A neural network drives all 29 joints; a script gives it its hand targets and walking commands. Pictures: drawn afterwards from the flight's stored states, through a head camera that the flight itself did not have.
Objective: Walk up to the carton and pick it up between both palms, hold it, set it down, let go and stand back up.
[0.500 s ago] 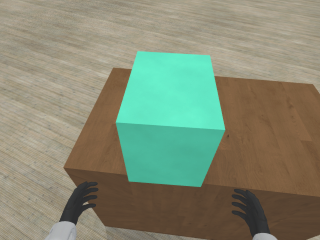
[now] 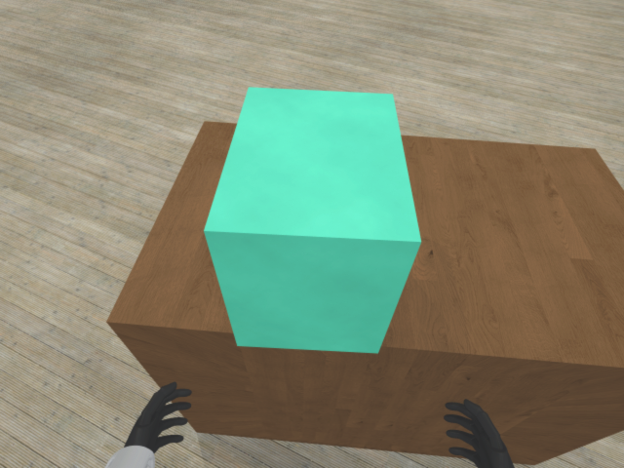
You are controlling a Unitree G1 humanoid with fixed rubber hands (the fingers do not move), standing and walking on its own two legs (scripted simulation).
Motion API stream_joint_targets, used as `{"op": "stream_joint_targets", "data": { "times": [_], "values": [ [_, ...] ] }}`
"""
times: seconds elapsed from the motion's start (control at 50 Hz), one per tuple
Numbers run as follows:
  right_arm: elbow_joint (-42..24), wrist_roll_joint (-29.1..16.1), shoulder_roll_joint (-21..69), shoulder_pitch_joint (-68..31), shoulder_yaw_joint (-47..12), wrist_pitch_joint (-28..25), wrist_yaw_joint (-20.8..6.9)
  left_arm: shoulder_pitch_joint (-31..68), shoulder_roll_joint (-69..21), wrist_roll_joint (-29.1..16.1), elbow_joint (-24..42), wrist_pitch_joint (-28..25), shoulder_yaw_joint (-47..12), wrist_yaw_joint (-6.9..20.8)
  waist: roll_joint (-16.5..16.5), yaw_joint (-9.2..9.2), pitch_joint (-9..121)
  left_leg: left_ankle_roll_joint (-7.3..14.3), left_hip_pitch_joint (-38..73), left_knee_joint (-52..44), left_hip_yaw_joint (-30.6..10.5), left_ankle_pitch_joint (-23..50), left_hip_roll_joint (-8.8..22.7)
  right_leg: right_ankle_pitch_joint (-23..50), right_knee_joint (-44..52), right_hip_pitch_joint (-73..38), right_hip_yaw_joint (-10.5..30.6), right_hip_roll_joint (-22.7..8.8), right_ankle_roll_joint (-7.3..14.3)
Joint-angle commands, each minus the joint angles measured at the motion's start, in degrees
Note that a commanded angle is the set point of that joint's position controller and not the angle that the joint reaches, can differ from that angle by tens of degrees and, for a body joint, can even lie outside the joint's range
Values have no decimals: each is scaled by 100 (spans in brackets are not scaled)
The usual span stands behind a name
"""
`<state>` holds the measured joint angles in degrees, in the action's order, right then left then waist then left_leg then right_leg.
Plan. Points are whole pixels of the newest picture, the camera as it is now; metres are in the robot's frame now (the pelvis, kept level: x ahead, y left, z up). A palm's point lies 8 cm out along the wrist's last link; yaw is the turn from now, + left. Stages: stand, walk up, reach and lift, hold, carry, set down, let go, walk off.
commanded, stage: set down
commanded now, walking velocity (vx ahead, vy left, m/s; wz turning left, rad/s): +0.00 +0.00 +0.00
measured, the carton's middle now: (314, 221) +0.45 +0.03 +0.05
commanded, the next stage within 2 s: let go in 0.20 s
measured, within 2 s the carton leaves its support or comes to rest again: neither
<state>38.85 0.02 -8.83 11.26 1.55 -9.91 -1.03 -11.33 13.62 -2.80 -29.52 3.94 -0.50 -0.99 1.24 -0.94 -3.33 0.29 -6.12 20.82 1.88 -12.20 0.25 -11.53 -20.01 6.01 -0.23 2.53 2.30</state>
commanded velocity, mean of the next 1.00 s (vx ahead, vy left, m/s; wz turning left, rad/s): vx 0.00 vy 0.00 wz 0.00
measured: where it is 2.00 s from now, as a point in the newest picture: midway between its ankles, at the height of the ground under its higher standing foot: outside the picture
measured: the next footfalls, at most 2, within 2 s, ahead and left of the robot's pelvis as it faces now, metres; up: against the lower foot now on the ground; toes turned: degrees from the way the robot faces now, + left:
none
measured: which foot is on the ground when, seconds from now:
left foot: down 0.00-1.00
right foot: down 0.00-1.00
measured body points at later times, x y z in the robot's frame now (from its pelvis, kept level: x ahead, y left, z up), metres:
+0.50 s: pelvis +0.00 +0.00 +0.00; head +0.00 +0.01 +0.45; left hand +0.18 +0.23 -0.09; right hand +0.16 -0.23 -0.09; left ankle -0.01 +0.11 -0.75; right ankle -0.01 -0.09 -0.75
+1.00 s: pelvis -0.01 +0.01 -0.01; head +0.01 +0.01 +0.44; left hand +0.13 +0.25 -0.13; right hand +0.06 -0.26 -0.14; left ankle -0.01 +0.11 -0.75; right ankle -0.01 -0.09 -0.75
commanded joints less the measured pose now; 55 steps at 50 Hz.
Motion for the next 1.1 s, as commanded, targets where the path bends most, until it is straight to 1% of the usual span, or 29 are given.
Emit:
{"op": "stream_joint_targets", "data": {
  "times": [0.0, 0.02, 0.06, 0.12, 0.28, 0.36, 0.48, 0.54, 0.6, 0.64, 0.68, 0.7, 0.72, 0.74, 0.76, 0.78, 0.82, 0.84, 0.86, 0.9, 0.92, 0.94, 0.96, 0.98, 1.0, 1.02, 1.04, 1.06, 1.08],
  "values": [
    [-350, 38, -583, -586, 148, -233, -25, 507, 508, 51, 438, -5, 207, -88, -112, 11, 402, -124, 290, -107, 74, 769, 98, 343, 335, 309, 54, -314, -38],
    [-390, 28, -585, -575, 157, -246, -40, 517, 607, 77, 456, 37, 267, -74, -9, -63, 491, -103, 250, -81, 97, 872, 81, 579, 321, 245, 81, -331, -88],
    [-426, 49, -659, -541, 167, -335, -30, 542, 556, 105, 545, 19, 269, -46, 88, -23, 669, -105, 355, -24, 120, 1187, 58, 1076, 261, 127, 119, -360, -135],
    [4, 54, -731, -395, 186, -460, -55, 436, 524, 301, 584, -43, 348, -73, -295, 42, 769, -191, 528, 32, 87, 1520, 75, 1471, 179, 29, 84, -316, -132],
    [-100, 2, -763, -604, 223, -420, -67, 519, 340, 249, 474, 74, 251, -61, -76, 50, 551, -100, 330, -12, 98, 987, 90, 950, 272, 177, 90, -303, -103],
    [-201, 17, -871, -587, 203, -387, -101, 528, 337, 160, 399, 64, 205, -65, 33, 56, 592, -130, 349, -6, 62, 1084, 122, 876, 234, 284, 86, -286, -83],
    [-111, -16, -847, -599, 259, -376, -88, 586, 282, 285, 662, -23, 224, -120, -231, 37, 563, -152, 333, 54, 120, 1045, 64, 807, 167, 278, 106, -288, -68],
    [-198, 27, -864, -540, 345, -266, -116, 558, 345, 269, 583, 62, 272, -131, -226, 5, 476, -122, 279, -17, 93, 745, 155, 352, 203, 353, 88, -282, 15],
    [-348, 49, -889, -600, 323, -233, -112, 565, 309, 207, 587, 66, 202, -131, 58, 17, 423, -86, 287, -47, 116, 738, 124, 388, 217, 390, 142, -288, -82],
    [-285, -61, -858, -460, 318, -173, -124, 480, 307, 252, 652, 77, 177, -180, -153, 4, 439, -91, 234, -35, 101, 779, 157, 408, 184, 371, 132, -262, 0],
    [-315, -14, -869, -460, 346, -174, -145, 503, 234, 216, 684, 49, 143, -177, -124, 27, 552, -96, 182, -30, 119, 693, 166, 371, 141, 288, 132, -271, 22],
    [57, 277, -1198, -90, 442, 504, -26, -365, 456, 822, -7, -326, 367, -39, -915, -109, 453, 85, 80, 453, -259, 1296, 679, 1262, -304, 877, 619, -606, -115],
    [-27, 357, -1176, 205, 431, 782, 13, -638, 636, 724, -170, -469, 389, 57, -608, 43, 221, 202, -322, 314, -391, 519, 740, 894, -308, 965, 722, -575, -134],
    [8, 313, -1168, 432, 428, 897, 34, -232, 613, 691, -82, -588, 400, 107, -598, 193, 427, 257, -584, 386, -386, 324, 691, 1313, -471, 672, 653, -598, -97],
    [39, 294, -1273, 391, 394, 961, 15, 51, 528, 609, -28, -625, 390, 167, -67, 192, 717, 261, -622, 628, -294, 432, 621, 1910, -594, 473, 726, -627, -32],
    [-39, 250, -1244, 215, 399, 999, 20, -66, 398, 523, -54, -688, 352, 189, 201, 93, 974, 236, -266, 768, -186, 121, 530, 1689, -542, 838, 835, -658, 28],
    [-87, 264, -1196, 175, 372, 1004, 28, 40, 494, 543, -222, -697, 309, 174, 572, 200, 833, 176, -308, 931, -142, -376, 424, 1090, -342, 1287, 1054, -688, 160],
    [-108, 265, -1189, 190, 289, 973, 9, 4, 582, 539, -221, -670, 355, 202, 446, 154, 890, 158, -497, 932, -216, -316, 445, 1033, -355, 1091, 1083, -745, 200],
    [-32, 243, -1113, 256, 355, 969, -10, -5, 485, 557, -274, -693, 332, 171, 303, 200, 971, 156, -479, 991, -86, -119, 413, 1418, -458, 1017, 1069, -741, 187],
    [-1, 203, -1124, 250, 286, 944, 19, -216, 625, 517, -273, -707, 393, 159, -36, 104, 851, 308, -514, 754, -407, -13, 643, 1203, -687, 1290, 1027, -603, 177],
    [38, 243, -1178, 242, 278, 933, 51, -303, 459, 552, -425, -709, 330, 175, -499, 54, 767, 321, -474, 583, -363, 213, 723, 923, -764, 1369, 898, -525, 119],
    [140, 244, -1196, 324, 285, 961, 71, -293, 379, 542, -450, -674, 290, 148, -365, 87, 749, 419, -601, 455, -567, 421, 864, 864, -882, 1226, 748, -409, 83],
    [107, 198, -1150, 381, 271, 968, 74, -420, 450, 523, -469, -640, 314, 130, -525, 69, 912, 420, -536, 473, -458, 530, 756, 655, -870, 1085, 731, -350, 77],
    [172, 207, -1226, 445, 271, 949, 87, -621, 458, 547, -589, -626, 327, 131, -433, 14, 971, 504, -654, 315, -620, 454, 909, 399, -921, 1035, 635, -278, 35],
    [144, 186, -1186, 384, 237, 951, 94, -571, 422, 529, -619, -639, 314, 128, -330, -10, 721, 528, -839, 204, -628, 438, 906, 373, -937, 1065, 703, -297, 56],
    [210, 165, -1214, 316, 227, 952, 100, -754, 460, 486, -652, -622, 308, 135, -463, -92, 854, 587, -681, 314, -502, 688, 894, 664, -979, 1047, 685, -290, 22],
    [298, 175, -1225, 520, 229, 961, 112, -571, 443, 540, -671, -611, 300, 108, -438, 65, 694, 537, -735, 295, -437, 711, 821, 669, -986, 1129, 671, -312, 32],
    [332, 200, -1234, 602, 228, 939, 135, -660, 379, 502, -706, -574, 267, 107, -579, 39, 596, 562, -983, 135, -589, 499, 881, 319, -971, 1101, 682, -279, 17],
    [399, 192, -1148, 611, 201, 953, 141, -881, 485, 527, -778, -575, 299, 92, -634, -14, 669, 625, -869, 215, -423, 31, 863, 325, -879, 1022, 675, -296, 28]
  ]
}}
